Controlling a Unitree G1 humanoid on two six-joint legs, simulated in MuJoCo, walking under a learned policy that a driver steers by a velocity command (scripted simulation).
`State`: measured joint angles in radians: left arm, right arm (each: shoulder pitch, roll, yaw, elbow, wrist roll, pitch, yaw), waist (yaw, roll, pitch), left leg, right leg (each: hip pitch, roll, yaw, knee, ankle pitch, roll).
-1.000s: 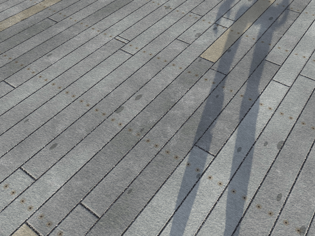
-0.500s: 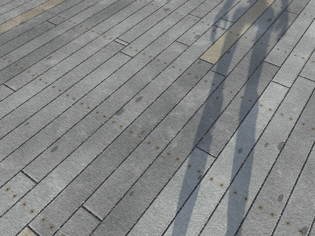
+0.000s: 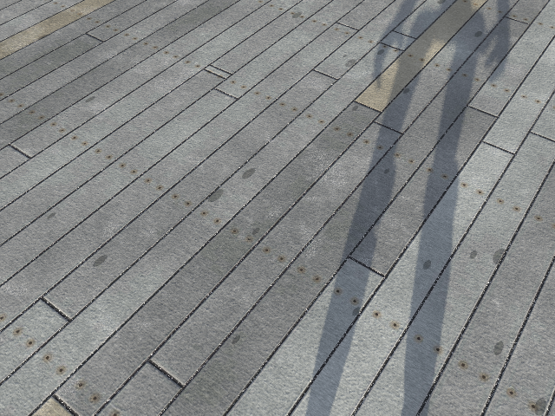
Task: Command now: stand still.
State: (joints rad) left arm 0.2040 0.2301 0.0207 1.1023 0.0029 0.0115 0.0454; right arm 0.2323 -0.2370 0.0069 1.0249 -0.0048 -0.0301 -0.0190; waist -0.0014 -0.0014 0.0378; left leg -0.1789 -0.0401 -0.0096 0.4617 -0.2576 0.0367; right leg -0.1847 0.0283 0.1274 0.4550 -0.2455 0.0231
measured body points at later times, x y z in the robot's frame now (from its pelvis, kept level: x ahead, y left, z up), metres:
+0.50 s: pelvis +0.08 -0.06 +0.00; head +0.08 -0.08 +0.45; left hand +0.10 +0.22 -0.13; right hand +0.11 -0.33 -0.15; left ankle +0.00 +0.08 -0.68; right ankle +0.06 -0.15 -0.74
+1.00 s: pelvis +0.35 -0.01 -0.01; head +0.38 -0.01 +0.43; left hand +0.32 +0.25 -0.16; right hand +0.51 -0.27 -0.12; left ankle +0.44 +0.07 -0.74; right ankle +0.17 -0.16 -0.64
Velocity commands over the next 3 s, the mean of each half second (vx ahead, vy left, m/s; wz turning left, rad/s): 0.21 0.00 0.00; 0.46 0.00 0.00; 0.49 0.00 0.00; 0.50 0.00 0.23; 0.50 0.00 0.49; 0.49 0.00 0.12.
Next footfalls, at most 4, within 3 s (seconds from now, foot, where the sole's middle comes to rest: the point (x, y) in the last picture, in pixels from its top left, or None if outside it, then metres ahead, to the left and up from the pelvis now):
0.42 right None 0.10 -0.15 -0.78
0.90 left None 0.48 0.07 -0.78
1.44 right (351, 315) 0.78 -0.17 -0.78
2.00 left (262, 229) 1.08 0.07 -0.78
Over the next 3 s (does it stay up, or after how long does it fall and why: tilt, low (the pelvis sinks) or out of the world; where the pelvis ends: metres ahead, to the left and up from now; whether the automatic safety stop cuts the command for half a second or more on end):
stays up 1.46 0.14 -0.01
